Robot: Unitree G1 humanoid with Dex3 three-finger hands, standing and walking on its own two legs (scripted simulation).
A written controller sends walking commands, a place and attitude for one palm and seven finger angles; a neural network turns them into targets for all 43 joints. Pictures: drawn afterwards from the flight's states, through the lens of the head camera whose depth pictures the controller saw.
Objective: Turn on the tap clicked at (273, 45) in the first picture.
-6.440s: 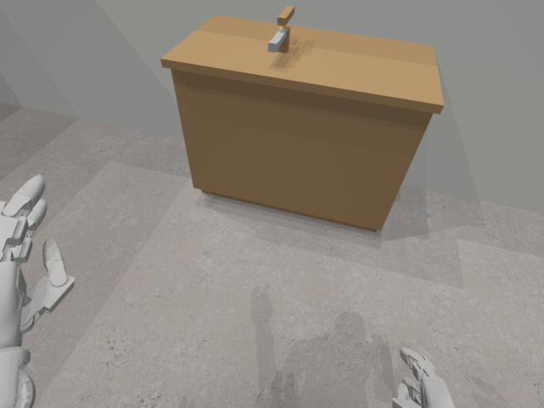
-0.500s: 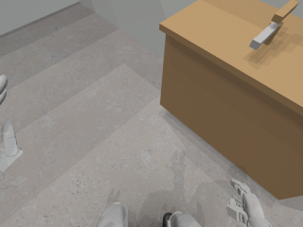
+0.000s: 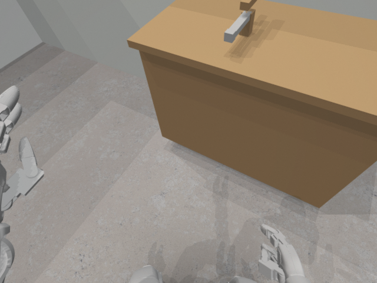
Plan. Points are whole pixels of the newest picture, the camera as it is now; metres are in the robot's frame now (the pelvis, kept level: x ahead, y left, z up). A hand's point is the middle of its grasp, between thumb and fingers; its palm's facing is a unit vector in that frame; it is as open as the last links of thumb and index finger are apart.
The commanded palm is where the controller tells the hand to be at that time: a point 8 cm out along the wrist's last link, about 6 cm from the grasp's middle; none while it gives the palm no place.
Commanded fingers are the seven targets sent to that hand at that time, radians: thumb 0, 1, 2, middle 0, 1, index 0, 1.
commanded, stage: turn to face it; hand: left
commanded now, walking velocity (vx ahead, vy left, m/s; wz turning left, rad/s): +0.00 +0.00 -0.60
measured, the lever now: (229, 35) +0.78 -0.07 +0.07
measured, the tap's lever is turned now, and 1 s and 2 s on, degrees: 0 0 0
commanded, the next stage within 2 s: take the last steps up to it in 1.24 s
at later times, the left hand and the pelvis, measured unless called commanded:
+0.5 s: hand (89, 173) +0.23 +0.14 +0.21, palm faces +0.17 -0.88 -0.44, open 7.4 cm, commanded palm +0.19 +0.20 +0.20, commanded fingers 0.00 0.90 0.90 -0.20 -0.30 -0.20 -0.30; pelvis -0.04 -0.03 +0.03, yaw -16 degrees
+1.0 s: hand (191, 180) +0.24 +0.01 +0.19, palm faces -0.19 -0.85 -0.49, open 7.4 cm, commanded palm +0.19 +0.11 +0.20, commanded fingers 0.00 0.90 0.90 -0.20 -0.30 -0.20 -0.30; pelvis -0.10 -0.03 +0.01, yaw -34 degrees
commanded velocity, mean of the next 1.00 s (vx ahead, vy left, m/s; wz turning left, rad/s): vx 0.00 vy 0.00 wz -0.57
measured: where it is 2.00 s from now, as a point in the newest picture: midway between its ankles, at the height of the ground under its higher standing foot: outside the picture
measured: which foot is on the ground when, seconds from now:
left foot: up 0.00-0.60, down 0.62-0.96, up 0.98-1.00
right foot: down 0.00-0.62, up 0.64-0.92, down 0.94-1.00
